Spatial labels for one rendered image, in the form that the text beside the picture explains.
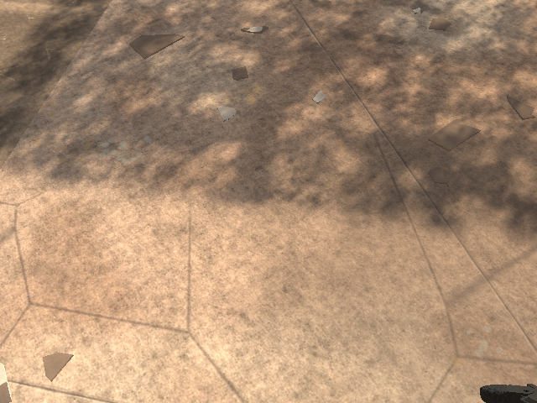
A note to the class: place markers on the robot right hand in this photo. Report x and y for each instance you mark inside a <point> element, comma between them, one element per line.
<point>509,393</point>

